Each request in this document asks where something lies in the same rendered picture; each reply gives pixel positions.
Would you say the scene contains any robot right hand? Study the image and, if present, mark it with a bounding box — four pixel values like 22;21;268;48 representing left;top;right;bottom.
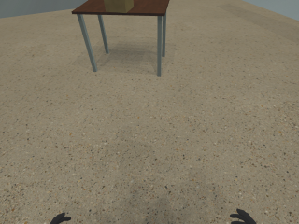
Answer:
230;208;257;224

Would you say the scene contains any robot left hand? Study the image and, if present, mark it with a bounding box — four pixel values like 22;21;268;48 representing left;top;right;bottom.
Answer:
50;212;71;224

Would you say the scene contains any table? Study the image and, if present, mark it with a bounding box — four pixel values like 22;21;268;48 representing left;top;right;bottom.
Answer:
72;0;170;77

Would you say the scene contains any carton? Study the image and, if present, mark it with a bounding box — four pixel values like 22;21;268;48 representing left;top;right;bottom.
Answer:
104;0;134;13

